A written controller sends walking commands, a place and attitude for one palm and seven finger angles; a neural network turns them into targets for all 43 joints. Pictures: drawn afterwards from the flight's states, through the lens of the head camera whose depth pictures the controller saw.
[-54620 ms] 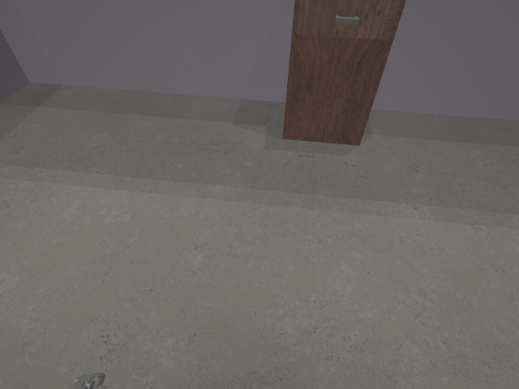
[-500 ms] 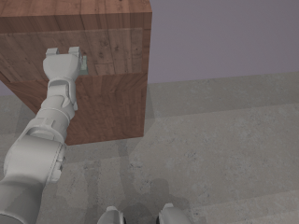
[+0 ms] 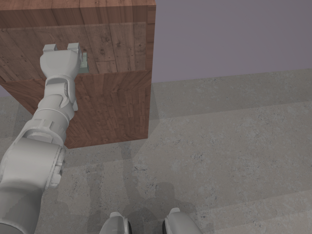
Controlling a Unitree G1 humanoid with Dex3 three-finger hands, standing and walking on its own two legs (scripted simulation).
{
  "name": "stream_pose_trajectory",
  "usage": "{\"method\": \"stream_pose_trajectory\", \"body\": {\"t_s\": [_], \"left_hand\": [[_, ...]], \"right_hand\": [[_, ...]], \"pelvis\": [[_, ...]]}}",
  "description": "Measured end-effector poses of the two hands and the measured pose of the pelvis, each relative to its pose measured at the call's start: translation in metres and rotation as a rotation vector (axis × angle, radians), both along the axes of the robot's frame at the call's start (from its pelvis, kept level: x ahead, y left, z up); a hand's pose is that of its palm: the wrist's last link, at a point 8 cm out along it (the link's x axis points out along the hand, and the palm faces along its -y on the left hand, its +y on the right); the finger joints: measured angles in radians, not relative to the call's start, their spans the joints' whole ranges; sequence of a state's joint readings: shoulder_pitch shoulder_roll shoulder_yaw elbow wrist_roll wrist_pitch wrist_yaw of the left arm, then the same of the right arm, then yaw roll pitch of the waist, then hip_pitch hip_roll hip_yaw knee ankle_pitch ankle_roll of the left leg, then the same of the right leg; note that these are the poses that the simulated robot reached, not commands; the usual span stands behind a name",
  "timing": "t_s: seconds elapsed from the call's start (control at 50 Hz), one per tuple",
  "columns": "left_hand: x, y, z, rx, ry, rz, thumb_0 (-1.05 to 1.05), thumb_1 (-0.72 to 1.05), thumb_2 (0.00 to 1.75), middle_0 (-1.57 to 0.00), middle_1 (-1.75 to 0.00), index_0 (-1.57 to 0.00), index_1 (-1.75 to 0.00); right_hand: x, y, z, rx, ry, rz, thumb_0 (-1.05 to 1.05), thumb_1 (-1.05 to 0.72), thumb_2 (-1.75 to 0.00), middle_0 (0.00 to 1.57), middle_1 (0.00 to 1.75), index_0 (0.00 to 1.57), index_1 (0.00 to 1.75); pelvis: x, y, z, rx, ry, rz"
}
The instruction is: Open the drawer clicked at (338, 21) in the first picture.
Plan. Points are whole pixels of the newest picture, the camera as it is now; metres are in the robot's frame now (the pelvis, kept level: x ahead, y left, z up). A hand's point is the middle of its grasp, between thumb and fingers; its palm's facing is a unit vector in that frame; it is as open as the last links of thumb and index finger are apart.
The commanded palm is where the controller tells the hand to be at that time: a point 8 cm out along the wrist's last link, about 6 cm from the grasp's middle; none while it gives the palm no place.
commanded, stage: lift the fingers back up to retry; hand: left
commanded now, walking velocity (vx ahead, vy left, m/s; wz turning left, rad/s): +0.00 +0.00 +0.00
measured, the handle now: (69, 62) +0.59 +0.19 +0.03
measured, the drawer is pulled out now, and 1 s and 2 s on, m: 0.00 0.00 0.00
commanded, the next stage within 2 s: re-aim the fingers above the handle in 0.62 s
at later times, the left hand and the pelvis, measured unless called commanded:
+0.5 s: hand (66, 59) +0.54 +0.17 +0.09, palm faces -0.02 -0.04 -1.00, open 13.7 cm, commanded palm +0.52 +0.17 +0.15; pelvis +0.05 +0.00 +0.04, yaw +0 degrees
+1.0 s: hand (64, 61) +0.53 +0.17 +0.10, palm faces +0.02 -0.01 -1.00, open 13.8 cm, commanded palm +0.51 +0.18 +0.14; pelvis +0.05 -0.02 +0.04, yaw +1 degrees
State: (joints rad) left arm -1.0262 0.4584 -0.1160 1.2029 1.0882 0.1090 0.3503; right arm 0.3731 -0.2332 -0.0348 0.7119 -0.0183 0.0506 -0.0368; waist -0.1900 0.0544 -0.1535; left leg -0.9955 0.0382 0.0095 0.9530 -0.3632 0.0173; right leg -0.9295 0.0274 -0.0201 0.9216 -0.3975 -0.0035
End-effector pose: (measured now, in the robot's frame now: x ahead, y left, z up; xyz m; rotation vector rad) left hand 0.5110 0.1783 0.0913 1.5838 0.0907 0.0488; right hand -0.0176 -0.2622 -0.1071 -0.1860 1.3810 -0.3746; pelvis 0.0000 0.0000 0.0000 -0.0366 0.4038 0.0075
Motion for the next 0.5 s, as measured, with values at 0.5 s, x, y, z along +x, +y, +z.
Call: {"method": "stream_pose_trajectory", "body": {"t_s": [0.5], "left_hand": [[0.014,-0.010,0.055,-0.048,-0.007,0.028,0.00,-0.49,0.30,-0.33,-1.20,-0.34,-1.22]], "right_hand": [[0.066,-0.001,0.020,0.065,-0.060,-0.002,0.00,-0.91,-0.90,0.20,0.30,0.20,0.30]], "pelvis": [[0.049,-0.003,0.036,0.018,-0.092,-0.013]]}}
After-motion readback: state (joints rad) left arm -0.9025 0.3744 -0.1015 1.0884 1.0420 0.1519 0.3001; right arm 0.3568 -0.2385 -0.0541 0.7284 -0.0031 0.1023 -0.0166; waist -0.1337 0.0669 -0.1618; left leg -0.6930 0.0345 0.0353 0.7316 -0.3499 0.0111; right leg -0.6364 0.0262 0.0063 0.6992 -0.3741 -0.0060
